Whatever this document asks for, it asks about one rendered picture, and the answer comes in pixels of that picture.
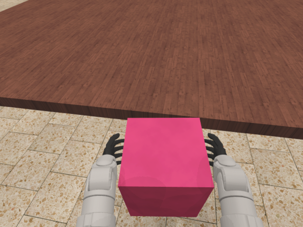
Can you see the robot right forearm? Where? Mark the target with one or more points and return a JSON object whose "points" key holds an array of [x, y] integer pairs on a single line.
{"points": [[235, 195]]}

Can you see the robot right hand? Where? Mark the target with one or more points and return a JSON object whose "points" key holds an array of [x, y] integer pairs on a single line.
{"points": [[217, 148]]}

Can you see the robot left forearm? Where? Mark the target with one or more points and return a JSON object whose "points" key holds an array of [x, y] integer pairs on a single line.
{"points": [[100, 194]]}

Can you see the carton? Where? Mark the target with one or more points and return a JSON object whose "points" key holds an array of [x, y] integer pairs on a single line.
{"points": [[165, 170]]}

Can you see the robot left hand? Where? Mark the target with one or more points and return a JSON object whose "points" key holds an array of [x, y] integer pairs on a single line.
{"points": [[110, 148]]}

